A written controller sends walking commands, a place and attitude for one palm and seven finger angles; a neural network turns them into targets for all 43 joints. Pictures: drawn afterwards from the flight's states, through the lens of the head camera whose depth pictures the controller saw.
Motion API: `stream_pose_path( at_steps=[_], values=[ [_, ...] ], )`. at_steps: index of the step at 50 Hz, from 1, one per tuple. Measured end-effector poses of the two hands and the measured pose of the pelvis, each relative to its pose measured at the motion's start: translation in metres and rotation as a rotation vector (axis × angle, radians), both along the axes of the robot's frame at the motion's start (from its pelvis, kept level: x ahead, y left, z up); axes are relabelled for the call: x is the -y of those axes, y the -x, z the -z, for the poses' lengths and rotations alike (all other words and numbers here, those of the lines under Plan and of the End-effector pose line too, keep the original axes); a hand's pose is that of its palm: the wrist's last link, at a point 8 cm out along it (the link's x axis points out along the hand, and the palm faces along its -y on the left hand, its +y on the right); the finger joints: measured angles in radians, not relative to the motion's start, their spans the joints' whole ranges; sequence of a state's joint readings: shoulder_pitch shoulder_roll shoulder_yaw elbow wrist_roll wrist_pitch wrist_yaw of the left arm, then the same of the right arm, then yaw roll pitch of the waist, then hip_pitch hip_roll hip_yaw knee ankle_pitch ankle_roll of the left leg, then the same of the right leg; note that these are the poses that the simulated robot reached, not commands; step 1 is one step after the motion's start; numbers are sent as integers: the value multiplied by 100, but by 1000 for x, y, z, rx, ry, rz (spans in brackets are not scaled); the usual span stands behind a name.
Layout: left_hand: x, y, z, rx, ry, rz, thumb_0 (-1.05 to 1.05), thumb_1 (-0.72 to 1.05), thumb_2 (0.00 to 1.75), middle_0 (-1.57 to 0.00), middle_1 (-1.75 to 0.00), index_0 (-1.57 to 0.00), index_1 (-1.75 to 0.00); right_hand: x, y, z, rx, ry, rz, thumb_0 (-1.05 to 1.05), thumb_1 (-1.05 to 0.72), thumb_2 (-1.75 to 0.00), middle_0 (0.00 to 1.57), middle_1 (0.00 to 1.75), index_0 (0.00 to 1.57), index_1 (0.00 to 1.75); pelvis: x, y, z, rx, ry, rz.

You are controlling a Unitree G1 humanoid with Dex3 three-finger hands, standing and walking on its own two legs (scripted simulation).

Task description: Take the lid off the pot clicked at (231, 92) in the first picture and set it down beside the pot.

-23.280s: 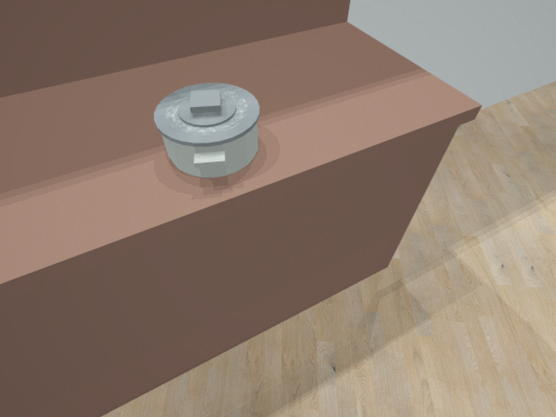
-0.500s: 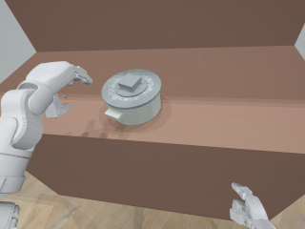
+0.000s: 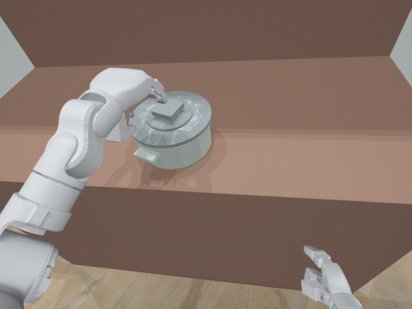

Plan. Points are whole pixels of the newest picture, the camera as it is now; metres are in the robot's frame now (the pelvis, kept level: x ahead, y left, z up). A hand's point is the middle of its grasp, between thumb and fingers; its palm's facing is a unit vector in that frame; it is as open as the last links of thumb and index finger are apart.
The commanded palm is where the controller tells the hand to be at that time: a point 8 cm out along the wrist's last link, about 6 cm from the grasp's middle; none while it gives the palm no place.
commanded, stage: move the open hand above the knob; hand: left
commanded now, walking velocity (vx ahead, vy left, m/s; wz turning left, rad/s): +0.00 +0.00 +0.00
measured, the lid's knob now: (168, 108) +0.50 +0.11 +0.13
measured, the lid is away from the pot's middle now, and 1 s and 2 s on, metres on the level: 0.00 0.00 0.00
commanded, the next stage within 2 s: lower the open fingers around the knob in 1.38 s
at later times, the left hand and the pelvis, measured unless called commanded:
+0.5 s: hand (150, 101) +0.45 +0.13 +0.19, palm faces -0.22 +0.01 -0.98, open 10.2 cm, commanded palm +0.44 +0.13 +0.27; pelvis +0.01 +0.00 +0.00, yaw +0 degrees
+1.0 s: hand (158, 80) +0.48 +0.11 +0.22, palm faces -0.15 -0.05 -0.99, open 10.1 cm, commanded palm +0.44 +0.12 +0.27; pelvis +0.02 +0.00 +0.00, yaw -1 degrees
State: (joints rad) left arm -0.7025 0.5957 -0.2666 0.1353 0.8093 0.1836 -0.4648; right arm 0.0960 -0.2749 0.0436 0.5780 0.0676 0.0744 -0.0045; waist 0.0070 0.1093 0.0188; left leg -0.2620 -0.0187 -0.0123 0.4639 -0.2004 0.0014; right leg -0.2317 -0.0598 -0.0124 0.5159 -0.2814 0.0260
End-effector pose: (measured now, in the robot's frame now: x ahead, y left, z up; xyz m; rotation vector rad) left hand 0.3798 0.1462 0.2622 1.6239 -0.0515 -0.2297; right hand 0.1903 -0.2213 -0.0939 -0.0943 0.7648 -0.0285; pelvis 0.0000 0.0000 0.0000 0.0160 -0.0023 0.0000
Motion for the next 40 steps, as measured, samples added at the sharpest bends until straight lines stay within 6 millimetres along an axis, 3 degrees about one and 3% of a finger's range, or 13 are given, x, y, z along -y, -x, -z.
stream_pose_path(
  at_steps=[3,6,10,12,15,19,22,27,30,35,40],
  values=[
    [-15,-17,-22,47,84,-101,0,-38,162,-86,-8,-87,-9,3,7,3,-25,-13,12,1,-90,-90,20,30,20,30,1,-2,-1,-15,-1,3],
    [-22,-25,-16,17,109,-179,0,-38,162,-86,-8,-86,-9,7,15,7,-60,-33,21,1,-90,-90,20,30,20,30,1,-5,-1,-28,-2,7],
    [3,-22,17,-79,56,-102,-1,-38,162,-85,-8,-86,-9,14,18,10,-86,-21,32,1,-90,-90,20,30,20,30,1,-7,0,-24,-2,5],
    [16,-23,23,-96,34,-39,-1,-38,162,-86,-8,-86,-9,17,18,10,-80,3,42,1,-90,-90,20,30,20,30,1,-7,0,-16,-2,3],
    [20,-34,5,-52,20,-20,0,-38,162,-86,-8,-87,-9,22,21,8,-64,32,67,1,-90,-90,20,30,20,30,2,-8,0,-12,-2,4],
    [3,-58,-19,-17,110,-146,0,-38,162,-86,-8,-87,-9,26,29,10,-89,26,87,1,-90,-90,20,30,20,30,4,-11,-1,-30,-3,8],
    [1,-64,-10,-50,88,-198,0,-38,162,-86,-8,-86,-9,28,35,13,-117,9,90,1,-90,-90,20,30,20,30,3,-13,-1,-44,-3,9],
    [33,-61,18,-132,33,-77,-1,-38,162,-85,-8,-86,-9,28,37,16,-143,24,90,1,-90,-90,20,30,20,30,1,-15,0,-40,0,2],
    [43,-69,5,-105,41,-26,0,-38,162,-86,-8,-86,-9,28,38,15,-125,42,110,1,-90,-90,20,30,20,30,1,-16,-1,-36,-1,5],
    [31,-90,-21,-47,98,-136,0,-38,162,-86,-8,-86,-9,26,47,18,-144,20,124,1,-90,-90,20,30,20,30,0,-19,-1,-60,-6,14],
    [36,-83,5,-103,48,-131,0,-38,162,-85,-8,-86,-9,23,51,24,-184,-14,111,1,-90,-90,20,30,20,30,-1,-22,-1,-66,-6,19]
  ],
)
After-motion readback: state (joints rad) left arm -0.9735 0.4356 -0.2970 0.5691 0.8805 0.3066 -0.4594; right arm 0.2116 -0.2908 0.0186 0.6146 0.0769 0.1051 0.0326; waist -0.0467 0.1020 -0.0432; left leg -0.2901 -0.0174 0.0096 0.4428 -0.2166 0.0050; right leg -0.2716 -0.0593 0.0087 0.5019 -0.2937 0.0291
